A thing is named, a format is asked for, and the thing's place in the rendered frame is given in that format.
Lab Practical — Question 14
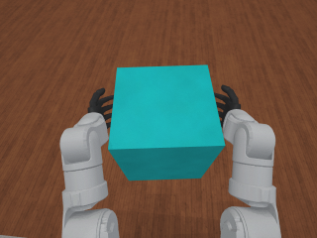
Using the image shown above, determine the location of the robot left forearm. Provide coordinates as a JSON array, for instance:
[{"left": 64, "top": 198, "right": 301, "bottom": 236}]
[{"left": 59, "top": 112, "right": 109, "bottom": 238}]

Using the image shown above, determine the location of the right robot upper arm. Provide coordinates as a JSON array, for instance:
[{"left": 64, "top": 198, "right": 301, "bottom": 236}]
[{"left": 220, "top": 206, "right": 281, "bottom": 238}]

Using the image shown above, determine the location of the left robot upper arm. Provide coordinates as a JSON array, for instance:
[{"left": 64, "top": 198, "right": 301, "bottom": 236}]
[{"left": 62, "top": 208, "right": 120, "bottom": 238}]

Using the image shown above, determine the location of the left robot hand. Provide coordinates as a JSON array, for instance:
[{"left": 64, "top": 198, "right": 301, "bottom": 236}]
[{"left": 87, "top": 87, "right": 114, "bottom": 129}]

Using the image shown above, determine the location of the right robot hand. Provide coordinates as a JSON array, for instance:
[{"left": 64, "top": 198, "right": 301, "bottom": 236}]
[{"left": 214, "top": 84, "right": 241, "bottom": 128}]

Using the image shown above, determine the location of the carton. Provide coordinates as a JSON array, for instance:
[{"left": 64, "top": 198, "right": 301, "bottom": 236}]
[{"left": 108, "top": 64, "right": 226, "bottom": 181}]

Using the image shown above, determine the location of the robot right forearm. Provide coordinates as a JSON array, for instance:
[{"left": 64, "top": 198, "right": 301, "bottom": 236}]
[{"left": 222, "top": 109, "right": 281, "bottom": 238}]

